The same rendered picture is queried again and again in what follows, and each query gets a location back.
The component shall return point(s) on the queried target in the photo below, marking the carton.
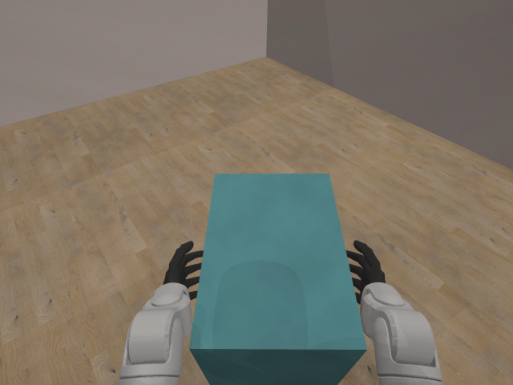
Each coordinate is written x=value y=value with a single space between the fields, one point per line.
x=275 y=303

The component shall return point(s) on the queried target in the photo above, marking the right robot forearm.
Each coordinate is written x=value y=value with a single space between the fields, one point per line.
x=404 y=345

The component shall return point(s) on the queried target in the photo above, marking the left robot forearm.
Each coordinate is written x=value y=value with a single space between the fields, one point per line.
x=154 y=344

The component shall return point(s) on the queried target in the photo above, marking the right robot hand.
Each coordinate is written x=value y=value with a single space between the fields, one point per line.
x=370 y=270

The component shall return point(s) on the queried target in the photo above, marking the left robot hand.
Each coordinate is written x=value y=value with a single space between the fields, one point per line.
x=177 y=271

